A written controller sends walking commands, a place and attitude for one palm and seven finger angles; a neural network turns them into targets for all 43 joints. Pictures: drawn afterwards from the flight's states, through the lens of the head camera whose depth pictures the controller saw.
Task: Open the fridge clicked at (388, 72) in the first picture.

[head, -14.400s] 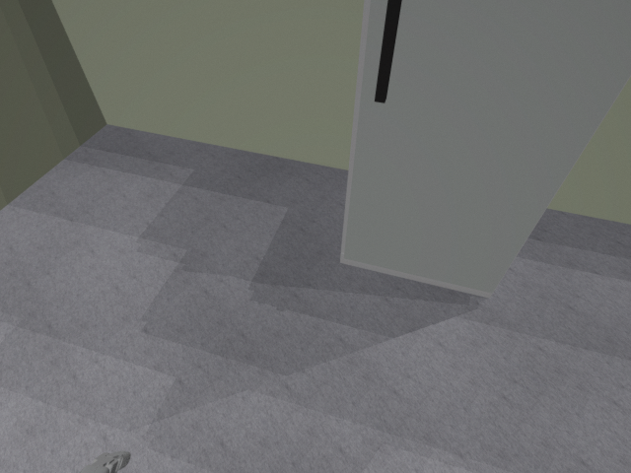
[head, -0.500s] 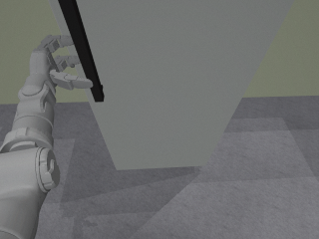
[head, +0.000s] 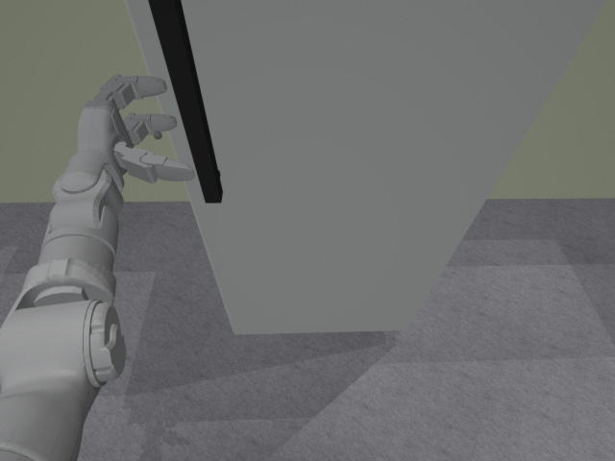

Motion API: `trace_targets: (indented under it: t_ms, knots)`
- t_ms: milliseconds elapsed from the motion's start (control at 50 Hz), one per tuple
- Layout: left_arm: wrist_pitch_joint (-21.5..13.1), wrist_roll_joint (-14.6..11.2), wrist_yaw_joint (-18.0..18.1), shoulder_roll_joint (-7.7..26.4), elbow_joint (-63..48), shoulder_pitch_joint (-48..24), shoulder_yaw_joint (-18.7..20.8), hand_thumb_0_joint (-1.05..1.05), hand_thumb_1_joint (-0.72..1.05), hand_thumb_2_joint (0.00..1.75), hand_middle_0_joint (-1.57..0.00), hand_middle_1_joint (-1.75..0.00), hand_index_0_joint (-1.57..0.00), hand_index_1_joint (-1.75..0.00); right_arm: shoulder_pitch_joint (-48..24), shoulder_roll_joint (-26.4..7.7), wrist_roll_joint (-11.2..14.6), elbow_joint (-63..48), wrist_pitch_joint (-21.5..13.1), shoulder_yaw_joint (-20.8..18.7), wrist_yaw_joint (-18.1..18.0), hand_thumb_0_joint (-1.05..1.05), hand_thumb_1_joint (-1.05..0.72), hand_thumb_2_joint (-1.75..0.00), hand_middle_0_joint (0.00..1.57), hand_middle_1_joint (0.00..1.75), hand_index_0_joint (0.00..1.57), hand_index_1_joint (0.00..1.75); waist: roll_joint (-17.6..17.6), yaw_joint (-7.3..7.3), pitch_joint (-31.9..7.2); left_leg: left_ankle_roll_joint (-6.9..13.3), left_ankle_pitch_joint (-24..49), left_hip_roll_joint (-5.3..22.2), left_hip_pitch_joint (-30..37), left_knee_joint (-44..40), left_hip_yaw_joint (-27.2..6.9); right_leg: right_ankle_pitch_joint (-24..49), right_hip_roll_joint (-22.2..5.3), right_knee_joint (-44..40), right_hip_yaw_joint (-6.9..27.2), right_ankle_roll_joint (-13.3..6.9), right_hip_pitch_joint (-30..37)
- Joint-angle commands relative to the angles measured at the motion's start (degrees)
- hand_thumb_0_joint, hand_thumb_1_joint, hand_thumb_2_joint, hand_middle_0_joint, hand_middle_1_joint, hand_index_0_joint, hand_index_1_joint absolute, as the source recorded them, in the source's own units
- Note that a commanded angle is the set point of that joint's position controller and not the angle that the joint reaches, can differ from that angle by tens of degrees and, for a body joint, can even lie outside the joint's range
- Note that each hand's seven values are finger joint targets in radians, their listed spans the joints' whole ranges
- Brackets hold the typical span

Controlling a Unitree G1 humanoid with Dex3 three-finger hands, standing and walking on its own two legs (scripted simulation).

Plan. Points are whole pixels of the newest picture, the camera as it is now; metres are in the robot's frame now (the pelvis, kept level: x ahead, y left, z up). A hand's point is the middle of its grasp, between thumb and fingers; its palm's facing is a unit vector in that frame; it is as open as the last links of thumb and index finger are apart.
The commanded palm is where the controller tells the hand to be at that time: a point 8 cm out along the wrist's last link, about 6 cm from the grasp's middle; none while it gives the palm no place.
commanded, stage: move the hooked fingers beside the handle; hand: left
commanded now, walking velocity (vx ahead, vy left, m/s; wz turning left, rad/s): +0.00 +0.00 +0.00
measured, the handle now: (185, 60) +0.53 +0.13 +0.24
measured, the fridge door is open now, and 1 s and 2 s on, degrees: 0 0 0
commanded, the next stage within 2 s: feel for the door with the fingertips in 1.38 s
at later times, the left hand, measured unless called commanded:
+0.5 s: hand (147, 137) +0.47 +0.19 +0.17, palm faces +0.05 -1.00 -0.01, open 14.0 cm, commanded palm +0.44 +0.24 +0.17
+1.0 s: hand (134, 136) +0.47 +0.20 +0.18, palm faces +0.03 -1.00 +0.00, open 14.0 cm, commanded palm +0.44 +0.25 +0.17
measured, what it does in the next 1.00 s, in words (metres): stands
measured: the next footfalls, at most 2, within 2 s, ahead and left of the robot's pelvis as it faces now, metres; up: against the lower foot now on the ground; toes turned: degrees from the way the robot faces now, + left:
none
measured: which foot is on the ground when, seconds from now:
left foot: down 0.00-1.00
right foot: down 0.00-1.00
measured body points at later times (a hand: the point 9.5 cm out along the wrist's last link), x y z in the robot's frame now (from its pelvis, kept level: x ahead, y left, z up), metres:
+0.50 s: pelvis +0.00 -0.01 +0.00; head +0.04 -0.01 +0.45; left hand +0.46 +0.24 +0.18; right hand +0.05 -0.29 -0.11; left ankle -0.02 +0.11 -0.73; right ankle +0.00 -0.13 -0.73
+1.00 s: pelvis -0.01 -0.01 +0.00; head +0.04 -0.01 +0.45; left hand +0.46 +0.25 +0.18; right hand +0.05 -0.29 -0.11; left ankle -0.02 +0.11 -0.73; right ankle +0.00 -0.13 -0.73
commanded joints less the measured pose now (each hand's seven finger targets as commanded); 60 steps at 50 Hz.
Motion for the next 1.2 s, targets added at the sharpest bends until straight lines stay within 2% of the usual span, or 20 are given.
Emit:
trace_targets:
  t_ms: [0, 40, 100, 140, 180, 200, 260, 300, 420, 620, 740, 820, 880, 900, 940, 980, 1040, 1100, 1120, 1180]
  knots:
    - [-3.1, -1.3, -0.1, 12.6, -16.2, -27.8, 1.2, 0.0, -0.5, 0.3, -0.3, -1.2, -0.3, -1.2, 3.4, -10.3, 0.4, -4.6, -1.6, -3.9, -0.5, 0.0, -0.9, -0.9, 0.2, 0.3, 0.2, 0.3, 3.1, 0.52, -22.1, -0.9, 29.5, -0.1, 15.7, -2.1, -5.0, 20.9, 2.9, -1.2, 0.4, -1.6, 7.0]
    - [-2.0, -1.6, 0.0, 11.0, -15.5, -27.8, 0.3, 0.0, -0.5, 0.3, -0.3, -1.2, -0.3, -1.2, 2.9, -10.1, 0.6, -4.6, -1.3, -3.9, -0.6, 0.0, -0.9, -0.9, 0.2, 0.3, 0.2, 0.3, 2.1, 0.31, -19.6, -0.7, 26.7, -0.3, 14.1, -2.7, -4.7, 20.0, 3.0, -1.7, 0.3, -1.7, 7.1]
    - [-1.1, -1.1, 0.7, 14.3, -14.9, -27.3, 2.8, 0.0, -0.5, 0.3, -0.3, -1.2, -0.3, -1.2, 2.5, -10.3, 0.5, -4.8, -0.7, -3.7, -0.9, 0.0, -0.9, -0.9, 0.2, 0.3, 0.2, 0.3, 1.1, 0.94, -18.9, -0.2, 23.8, -0.8, 12.0, -3.4, -4.1, 20.3, 2.7, -1.9, 0.5, -1.9, 9.1]
    - [-1.0, -0.7, 0.7, 11.2, -15.7, -27.4, 0.2, 0.0, -0.5, 0.3, -0.3, -1.2, -0.3, -1.2, 2.3, -9.6, 0.6, -5.1, -0.8, -3.5, -0.8, 0.0, -0.9, -0.9, 0.2, 0.3, 0.2, 0.3, 2.2, 0.59, -18.5, -0.3, 23.8, -0.9, 12.3, -3.4, -4.1, 20.1, 2.7, -1.9, 0.5, -1.9, 8.7]
    - [-1.4, -0.3, 0.9, 10.9, -16.2, -27.9, -0.5, 0.0, -0.5, 0.3, -0.3, -1.2, -0.3, -1.2, 2.5, -9.8, 0.5, -4.9, -0.8, -3.5, -0.8, 0.0, -0.9, -0.9, 0.2, 0.3, 0.2, 0.3, 2.3, 0.21, -18.1, -0.2, 23.5, -0.9, 13.1, -3.0, -4.1, 19.3, 2.7, -2.1, 0.5, -1.9, 8.0]
    - [-1.6, -0.4, 1.0, 13.3, -15.6, -28.0, 1.5, 0.0, -0.5, 0.3, -0.3, -1.2, -0.3, -1.2, 2.4, -10.0, 0.5, -4.6, -0.7, -3.6, -1.0, 0.0, -0.9, -0.9, 0.2, 0.3, 0.2, 0.3, 2.0, 0.35, -18.2, -0.2, 22.4, -0.8, 12.6, -3.2, -4.3, 19.1, 2.7, -2.1, 0.6, -1.9, 8.1]
    - [-2.0, -1.0, 0.0, 11.8, -14.6, -30.0, 0.1, 0.0, -0.5, 0.3, -0.3, -1.2, -0.3, -1.2, 2.1, -9.9, 0.5, -4.6, -0.8, -3.4, -1.1, 0.0, -0.9, -0.9, 0.2, 0.3, 0.2, 0.3, 0.9, -0.27, -18.4, 0.1, 19.1, -1.2, 12.0, -3.5, -4.1, 17.9, 2.7, -2.5, 0.8, -1.9, 8.3]
    - [-2.3, -1.1, -0.3, 15.7, -13.3, -29.7, 2.9, 0.0, -0.5, 0.3, -0.3, -1.2, -0.3, -1.2, 2.3, -10.3, 0.5, -4.5, -0.7, -3.4, -1.4, 0.0, -0.9, -0.9, 0.2, 0.3, 0.2, 0.3, 0.8, 0.26, -19.3, 0.3, 18.7, -1.5, 10.9, -3.5, -3.7, 19.0, 2.4, -2.4, 1.2, -2.0, 10.0]
    - [-3.4, -0.2, -1.6, 19.3, -11.8, -29.0, 4.4, 0.0, -0.5, 0.3, -0.3, -1.2, -0.3, -1.2, 2.5, -10.5, 0.5, -4.7, -0.5, -3.3, -1.5, 0.0, -0.9, -0.9, 0.2, 0.3, 0.2, 0.3, 1.7, 0.42, -19.9, 0.6, 17.4, -1.9, 9.3, -3.1, -3.1, 20.1, 2.0, -2.2, 1.8, -1.8, 11.2]
    - [-2.5, -2.5, -4.9, 17.3, -12.5, -26.4, 2.4, 0.0, -0.5, 0.3, -0.3, -1.2, -0.3, -1.2, 1.6, -10.8, 1.2, -5.6, -0.6, -3.4, -1.8, 0.0, -0.9, -0.9, 0.2, 0.3, 0.2, 0.3, 2.0, 0.24, -17.6, 0.9, 15.2, -1.9, 8.8, -3.4, -2.9, 18.4, 2.0, -3.0, 1.9, -1.7, 10.4]
    - [-2.6, -2.3, -4.5, 19.5, -10.4, -28.5, 3.8, 0.0, -0.5, 0.3, -0.3, -1.2, -0.3, -1.2, 2.1, -11.1, 1.1, -4.8, -0.7, -3.3, -2.1, 0.0, -0.9, -0.9, 0.2, 0.3, 0.2, 0.3, 0.6, -0.3, -16.5, 1.0, 12.8, -2.0, 7.5, -3.2, -3.1, 15.8, 1.9, -3.2, 2.1, -1.6, 9.1]
    - [-3.8, -1.7, -4.2, 19.0, -11.6, -31.7, 2.8, 0.0, -0.5, 0.3, -0.3, -1.2, -0.3, -1.2, 2.5, -10.9, 0.8, -4.6, -1.2, -3.2, -1.9, 0.0, -0.9, -0.9, 0.2, 0.3, 0.2, 0.3, 2.4, -0.86, -19.2, 0.9, 14.5, -1.9, 9.5, -2.6, -3.5, 16.8, 2.0, -2.6, 2.1, -1.6, 8.5]
    - [-4.3, -1.5, -4.4, 23.9, -10.3, -29.4, 6.6, 0.0, -0.5, 0.3, -0.3, -1.2, -0.3, -1.2, 2.9, -11.6, 0.7, -4.7, -1.0, -3.3, -1.9, 0.0, -0.9, -0.9, 0.2, 0.3, 0.2, 0.3, 1.3, 0.42, -21.4, 0.9, 15.4, -1.9, 8.6, -2.5, -3.5, 18.0, 1.9, -1.9, 2.2, -1.7, 10.5]
    - [-4.2, -1.7, -4.8, 21.3, -10.5, -29.7, 4.4, 0.0, -0.5, 0.3, -0.3, -1.2, -0.3, -1.2, 2.4, -11.0, 0.8, -5.2, -1.1, -3.0, -1.8, 0.0, -0.9, -0.9, 0.2, 0.3, 0.2, 0.3, 2.2, 0.04, -21.2, 0.8, 15.6, -2.0, 8.6, -2.7, -3.4, 18.2, 1.9, -1.9, 2.1, -1.6, 10.3]
    - [-3.9, -1.6, -5.2, 19.7, -9.6, -28.1, 3.6, 0.0, -0.5, 0.3, -0.3, -1.2, -0.3, -1.2, 2.5, -11.0, 0.8, -5.2, -1.2, -3.1, -1.7, 0.0, -0.9, -0.9, 0.2, 0.3, 0.2, 0.3, 2.6, 0.02, -20.0, 0.6, 15.8, -1.8, 8.8, -2.6, -3.4, 18.1, 2.1, -1.8, 1.8, -1.6, 9.2]
    - [-3.4, -1.6, -5.3, 21.1, -8.6, -26.6, 4.6, 0.0, -0.5, 0.3, -0.3, -1.2, -0.3, -1.2, 3.1, -11.5, 0.9, -5.2, -0.9, -3.2, -1.6, 0.0, -0.9, -0.9, 0.2, 0.3, 0.2, 0.3, 1.6, 0.18, -19.3, 0.7, 16.2, -1.7, 8.5, -2.4, -3.4, 17.9, 2.1, -1.8, 1.6, -1.8, 9.0]
    - [-2.4, -2.1, -5.7, 17.0, -9.5, -28.1, 1.5, 0.0, -0.5, 0.3, -0.3, -1.2, -0.3, -1.2, 2.8, -11.1, 1.0, -5.5, -0.9, -3.2, -1.6, 0.0, -0.9, -0.9, 0.2, 0.3, 0.2, 0.3, 2.4, -0.64, -18.0, 0.5, 15.9, -1.6, 8.7, -2.7, -3.6, 17.2, 2.2, -2.1, 1.4, -1.7, 7.3]
    - [-2.9, -2.5, -5.2, 19.9, -12.9, -27.4, 4.3, 0.0, -0.5, 0.3, -0.3, -1.2, -0.3, -1.2, 3.0, -11.4, 0.8, -5.8, -0.8, -3.5, -1.7, 0.0, -0.9, -0.9, 0.2, 0.3, 0.2, 0.3, 2.3, 0.35, -21.2, 0.4, 19.0, -1.3, 10.6, -2.5, -4.2, 18.6, 2.4, -1.6, 1.2, -1.9, 8.6]
    - [-3.0, -2.8, -5.2, 17.9, -14.0, -27.6, 3.0, 0.0, -0.5, 0.3, -0.3, -1.2, -0.3, -1.2, 2.7, -11.0, 0.9, -6.1, -0.9, -3.5, -1.7, 0.0, -0.9, -0.9, 0.2, 0.3, 0.2, 0.3, 3.0, 0.15, -21.0, 0.4, 19.3, -1.3, 11.3, -2.4, -3.9, 18.7, 2.5, -1.8, 1.3, -1.8, 8.3]
    - [-3.1, -2.5, -4.5, 18.5, -14.7, -27.8, 3.4, 0.0, -0.5, 0.3, -0.3, -1.2, -0.3, -1.2, 3.0, -11.2, 0.8, -5.5, -0.8, -3.5, -1.7, 0.0, -0.9, -0.9, 0.2, 0.3, 0.2, 0.3, 2.9, 0.25, -20.0, 0.3, 20.3, -1.1, 11.6, -2.3, -4.4, 18.2, 2.6, -1.6, 0.9, -2.0, 7.6]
